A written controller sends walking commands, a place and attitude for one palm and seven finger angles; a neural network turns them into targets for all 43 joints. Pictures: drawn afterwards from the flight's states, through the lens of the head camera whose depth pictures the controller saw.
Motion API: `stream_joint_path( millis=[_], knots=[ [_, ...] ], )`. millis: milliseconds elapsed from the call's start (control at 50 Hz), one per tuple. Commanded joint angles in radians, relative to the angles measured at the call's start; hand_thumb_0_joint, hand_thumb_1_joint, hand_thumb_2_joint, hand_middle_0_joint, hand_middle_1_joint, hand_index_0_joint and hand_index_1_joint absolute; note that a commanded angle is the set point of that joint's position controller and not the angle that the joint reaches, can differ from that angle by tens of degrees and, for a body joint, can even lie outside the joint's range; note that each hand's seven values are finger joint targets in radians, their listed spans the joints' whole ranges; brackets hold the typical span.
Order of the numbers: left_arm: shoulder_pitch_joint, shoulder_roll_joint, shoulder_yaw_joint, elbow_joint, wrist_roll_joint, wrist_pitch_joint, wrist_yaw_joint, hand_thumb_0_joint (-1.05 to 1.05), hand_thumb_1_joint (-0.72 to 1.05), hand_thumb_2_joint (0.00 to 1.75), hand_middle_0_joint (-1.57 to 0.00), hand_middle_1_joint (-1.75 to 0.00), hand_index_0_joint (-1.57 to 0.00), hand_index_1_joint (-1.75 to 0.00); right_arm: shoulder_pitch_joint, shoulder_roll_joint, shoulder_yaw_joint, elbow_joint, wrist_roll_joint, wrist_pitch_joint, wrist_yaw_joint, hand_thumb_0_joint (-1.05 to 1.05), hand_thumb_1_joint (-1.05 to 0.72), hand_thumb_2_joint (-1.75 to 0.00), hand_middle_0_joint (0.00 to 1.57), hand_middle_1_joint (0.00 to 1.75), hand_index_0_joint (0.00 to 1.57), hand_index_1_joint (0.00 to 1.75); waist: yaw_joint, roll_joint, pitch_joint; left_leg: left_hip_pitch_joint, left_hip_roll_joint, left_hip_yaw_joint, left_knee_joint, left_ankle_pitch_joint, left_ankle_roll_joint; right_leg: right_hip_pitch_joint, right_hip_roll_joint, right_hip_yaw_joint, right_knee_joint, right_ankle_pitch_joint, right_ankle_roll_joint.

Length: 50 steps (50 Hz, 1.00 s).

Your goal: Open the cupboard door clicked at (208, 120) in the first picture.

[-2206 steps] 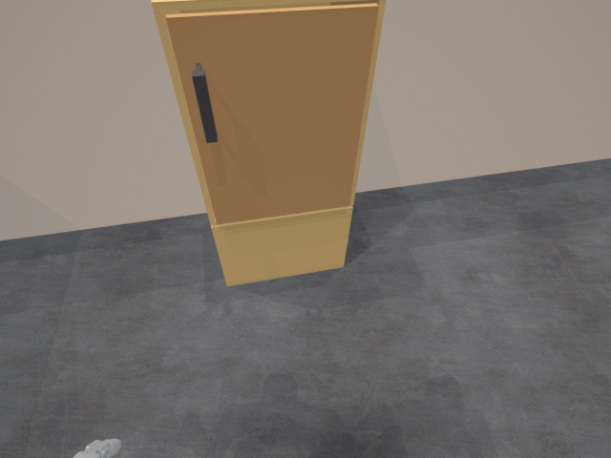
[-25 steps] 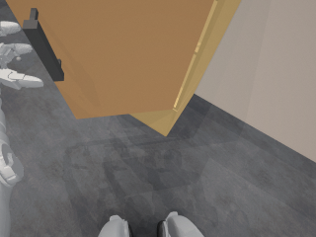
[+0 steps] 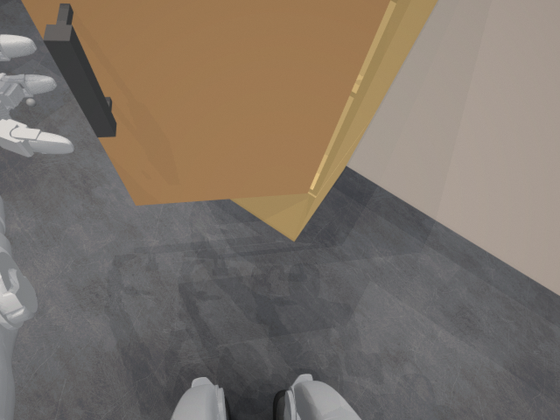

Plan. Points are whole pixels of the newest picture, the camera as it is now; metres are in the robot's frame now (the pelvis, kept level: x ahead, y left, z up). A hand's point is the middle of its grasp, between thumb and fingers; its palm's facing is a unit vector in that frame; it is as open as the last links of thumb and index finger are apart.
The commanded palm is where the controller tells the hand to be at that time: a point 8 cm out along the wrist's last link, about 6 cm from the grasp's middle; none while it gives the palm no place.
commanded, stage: move the hooked fingers beside the handle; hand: left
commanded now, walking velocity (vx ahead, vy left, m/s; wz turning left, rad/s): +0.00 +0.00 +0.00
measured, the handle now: (88, 77) +0.56 +0.21 +0.09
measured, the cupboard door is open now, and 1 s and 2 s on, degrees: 42 42 41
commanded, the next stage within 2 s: slide the fingers in behind the handle in 0.12 s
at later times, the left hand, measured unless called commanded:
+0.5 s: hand (45, 101) +0.51 +0.25 +0.09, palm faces +0.06 -1.00 +0.01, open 14.0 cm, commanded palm +0.49 +0.29 +0.09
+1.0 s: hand (71, 107) +0.50 +0.22 +0.09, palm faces +0.06 -1.00 -0.01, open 14.4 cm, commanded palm +0.48 +0.25 +0.09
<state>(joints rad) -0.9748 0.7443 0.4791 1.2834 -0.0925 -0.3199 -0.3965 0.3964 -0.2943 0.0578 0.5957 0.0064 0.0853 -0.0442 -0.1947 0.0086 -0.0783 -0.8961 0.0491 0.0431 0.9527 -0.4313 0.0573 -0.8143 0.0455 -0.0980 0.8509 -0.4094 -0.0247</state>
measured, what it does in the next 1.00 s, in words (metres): stands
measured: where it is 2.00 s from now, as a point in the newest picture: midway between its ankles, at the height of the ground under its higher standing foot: outside the picture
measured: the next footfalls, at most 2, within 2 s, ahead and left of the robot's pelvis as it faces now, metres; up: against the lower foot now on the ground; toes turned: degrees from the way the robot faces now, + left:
none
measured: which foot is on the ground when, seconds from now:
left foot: down 0.00-1.00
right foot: down 0.00-1.00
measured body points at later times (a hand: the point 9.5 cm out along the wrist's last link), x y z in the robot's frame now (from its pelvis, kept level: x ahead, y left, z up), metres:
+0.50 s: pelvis +0.00 +0.01 +0.00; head +0.13 +0.04 +0.43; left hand +0.50 +0.31 +0.09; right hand -0.02 -0.26 -0.10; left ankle +0.00 +0.08 -0.68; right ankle -0.01 -0.11 -0.68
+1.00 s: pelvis +0.00 +0.01 +0.00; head +0.12 +0.04 +0.43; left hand +0.49 +0.28 +0.10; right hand -0.01 -0.26 -0.11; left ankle +0.00 +0.08 -0.68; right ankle -0.01 -0.11 -0.68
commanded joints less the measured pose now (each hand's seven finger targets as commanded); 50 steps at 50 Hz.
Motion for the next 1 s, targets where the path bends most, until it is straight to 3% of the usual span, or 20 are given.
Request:
stream_joint_path(
  millis=[0,40,100,140,160,240,260,280,340,380,420,480,540,580,640,680,760,800,860,980],
  knots=[
    [-0.400,0.314,0.056,-0.244,-0.027,-0.076,-0.004,0.00,-0.50,0.30,-0.30,-1.20,-0.30,-1.20,0.218,-0.202,-0.072,-0.025,-0.009,-0.004,-0.010,0.00,-0.90,-0.90,0.20,0.30,0.20,0.30,0.007,0.210,-0.525,0.488,0.000,-0.115,-0.058,0.532,-0.026,0.092,0.027,0.067,-0.060,0.366,0.007],
    [-0.401,0.294,0.037,-0.209,-0.030,-0.062,-0.010,0.00,-0.50,0.30,-0.30,-1.20,-0.30,-1.20,0.214,-0.200,-0.068,-0.022,-0.005,-0.002,-0.009,0.00,-0.90,-0.90,0.20,0.30,0.20,0.30,-0.007,0.175,-0.463,0.428,-0.002,-0.105,-0.059,0.484,-0.019,0.095,0.026,0.070,-0.066,0.357,0.012],
    [-0.379,0.321,0.061,-0.261,-0.029,-0.068,-0.010,0.00,-0.50,0.30,-0.30,-1.20,-0.30,-1.20,0.220,-0.201,-0.073,-0.030,-0.006,0.000,-0.009,0.00,-0.90,-0.90,0.20,0.30,0.20,0.30,0.018,0.223,-0.533,0.481,-0.002,-0.108,-0.060,0.535,-0.025,0.107,0.027,0.068,-0.061,0.377,0.008],
    [-0.358,0.312,0.062,-0.259,-0.028,-0.066,-0.007,0.00,-0.50,0.30,-0.30,-1.20,-0.30,-1.20,0.221,-0.199,-0.075,-0.027,-0.007,0.004,-0.007,0.00,-0.90,-0.90,0.20,0.30,0.20,0.30,0.021,0.214,-0.514,0.489,0.002,-0.114,-0.063,0.554,-0.028,0.099,0.030,0.060,-0.063,0.375,0.007],
    [-0.371,0.295,0.055,-0.262,-0.037,-0.069,-0.006,0.00,-0.50,0.30,-0.30,-1.20,-0.30,-1.20,0.224,-0.198,-0.074,-0.024,-0.009,0.005,-0.006,0.00,-0.90,-0.90,0.20,0.30,0.20,0.30,0.011,0.207,-0.499,0.496,0.003,-0.118,-0.063,0.569,-0.027,0.088,0.034,0.056,-0.063,0.379,0.005],
    [-0.352,0.236,0.027,-0.291,-0.045,-0.069,-0.005,0.00,-0.50,0.30,-0.30,-1.20,-0.30,-1.20,0.226,-0.193,-0.080,-0.018,-0.010,0.012,0.001,0.00,-0.90,-0.90,0.20,0.30,0.20,0.30,0.021,0.240,-0.511,0.553,0.008,-0.126,-0.072,0.593,-0.037,0.060,0.036,0.048,-0.072,0.356,0.004],
    [-0.356,0.213,0.017,-0.284,-0.052,-0.069,-0.003,0.00,-0.50,0.30,-0.30,-1.20,-0.30,-1.20,0.230,-0.194,-0.080,-0.013,-0.010,0.013,0.001,0.00,-0.90,-0.90,0.20,0.30,0.20,0.30,0.006,0.222,-0.492,0.563,0.012,-0.133,-0.072,0.613,-0.037,0.038,0.037,0.042,-0.074,0.351,0.003],
    [-0.347,0.235,0.035,-0.269,-0.049,-0.065,0.004,0.00,-0.50,0.30,-0.30,-1.20,-0.30,-1.20,0.227,-0.196,-0.081,-0.013,-0.011,0.015,0.001,0.00,-0.90,-0.90,0.20,0.30,0.20,0.30,0.018,0.211,-0.476,0.537,0.011,-0.132,-0.077,0.585,-0.038,0.048,0.037,0.044,-0.075,0.340,0.004],
    [-0.355,0.200,0.011,-0.269,-0.045,-0.061,0.021,0.00,-0.50,0.30,-0.30,-1.20,-0.30,-1.20,0.227,-0.193,-0.081,-0.014,-0.011,0.014,0.004,0.00,-0.90,-0.90,0.20,0.30,0.20,0.30,0.009,0.183,-0.463,0.511,0.005,-0.127,-0.085,0.543,-0.031,0.066,0.034,0.045,-0.078,0.340,0.006],
    [-0.379,0.205,0.014,-0.306,-0.037,-0.075,0.038,0.00,-0.50,0.30,-0.30,-1.20,-0.30,-1.20,0.228,-0.189,-0.082,-0.013,-0.013,0.014,0.005,0.00,-0.90,-0.90,0.20,0.30,0.20,0.30,0.016,0.233,-0.494,0.553,0.008,-0.133,-0.081,0.600,-0.041,0.049,0.032,0.045,-0.070,0.348,0.003],
    [-0.348,0.172,0.005,-0.288,-0.034,-0.078,0.053,0.00,-0.50,0.30,-0.30,-1.20,-0.30,-1.20,0.226,-0.186,-0.086,-0.011,-0.015,0.013,0.011,0.00,-0.90,-0.90,0.20,0.30,0.20,0.30,0.018,0.206,-0.474,0.558,0.012,-0.139,-0.082,0.584,-0.045,0.034,0.035,0.039,-0.072,0.323,0.003],
    [-0.387,0.175,0.002,-0.285,-0.030,-0.085,0.073,0.00,-0.50,0.30,-0.30,-1.20,-0.30,-1.20,0.220,-0.189,-0.082,-0.013,-0.014,0.010,0.011,0.00,-0.90,-0.90,0.20,0.30,0.20,0.30,0.010,0.191,-0.460,0.528,0.007,-0.136,-0.088,0.535,-0.041,0.039,0.032,0.044,-0.071,0.310,0.004],
    [-0.399,0.121,-0.041,-0.273,-0.018,-0.086,0.085,0.00,-0.50,0.30,-0.30,-1.20,-0.30,-1.20,0.212,-0.184,-0.082,-0.012,-0.013,0.007,0.014,0.00,-0.90,-0.90,0.20,0.30,0.20,0.30,-0.004,0.191,-0.435,0.524,0.007,-0.137,-0.092,0.485,-0.039,0.015,0.030,0.042,-0.076,0.279,0.004],
    [-0.416,0.144,-0.026,-0.277,-0.018,-0.093,0.089,0.00,-0.50,0.30,-0.30,-1.20,-0.30,-1.20,0.214,-0.190,-0.082,-0.007,-0.013,0.005,0.012,0.00,-0.90,-0.90,0.20,0.30,0.20,0.30,-0.002,0.197,-0.457,0.532,0.008,-0.142,-0.088,0.485,-0.041,0.013,0.029,0.044,-0.071,0.276,0.003],
    [-0.419,0.088,-0.063,-0.276,-0.024,-0.093,0.084,0.00,-0.50,0.30,-0.30,-1.20,-0.30,-1.20,0.211,-0.184,-0.082,-0.004,-0.014,-0.001,0.014,0.00,-0.90,-0.90,0.20,0.30,0.20,0.30,-0.007,0.199,-0.456,0.541,0.008,-0.143,-0.089,0.479,-0.042,0.007,0.029,0.042,-0.074,0.270,0.002],
    [-0.432,0.101,-0.047,-0.308,-0.028,-0.104,0.087,0.00,-0.50,0.30,-0.30,-1.20,-0.30,-1.20,0.215,-0.184,-0.083,0.001,-0.017,-0.003,0.015,0.00,-0.90,-0.90,0.20,0.30,0.20,0.30,0.005,0.221,-0.501,0.580,0.010,-0.152,-0.083,0.533,-0.048,0.006,0.030,0.040,-0.065,0.285,0.000],
    [-0.458,-0.002,-0.110,-0.308,-0.038,-0.108,0.102,0.00,-0.50,0.30,-0.30,-1.20,-0.30,-1.20,0.210,-0.175,-0.086,0.012,-0.017,-0.007,0.020,0.00,-0.90,-0.90,0.20,0.30,0.20,0.30,-0.016,0.216,-0.453,0.593,0.014,-0.167,-0.085,0.527,-0.051,-0.039,0.032,0.032,-0.069,0.257,-0.002],
    [-0.458,0.019,-0.091,-0.318,-0.033,-0.110,0.113,0.00,-0.50,0.30,-0.30,-1.20,-0.30,-1.20,0.212,-0.179,-0.091,0.021,-0.020,-0.010,0.023,0.00,-0.90,-0.90,0.20,0.30,0.20,0.30,-0.008,0.209,-0.492,0.600,0.011,-0.165,-0.083,0.518,-0.051,-0.023,0.031,0.036,-0.070,0.261,-0.001],
    [-0.474,-0.042,-0.137,-0.337,-0.029,-0.121,0.126,0.00,-0.50,0.30,-0.30,-1.20,-0.30,-1.20,0.208,-0.171,-0.091,0.025,-0.022,-0.015,0.026,0.00,-0.90,-0.90,0.20,0.30,0.20,0.30,-0.015,0.218,-0.482,0.620,0.013,-0.176,-0.083,0.543,-0.056,-0.038,0.031,0.030,-0.067,0.258,-0.004],
    [-0.479,-0.049,-0.130,-0.315,-0.029,-0.119,0.158,0.00,-0.50,0.30,-0.30,-1.20,-0.30,-1.20,0.198,-0.167,-0.089,0.030,-0.020,-0.023,0.031,0.00,-0.90,-0.90,0.20,0.30,0.20,0.30,-0.008,0.204,-0.479,0.583,0.004,-0.167,-0.089,0.497,-0.051,-0.014,0.028,0.034,-0.064,0.262,-0.004]
  ],
)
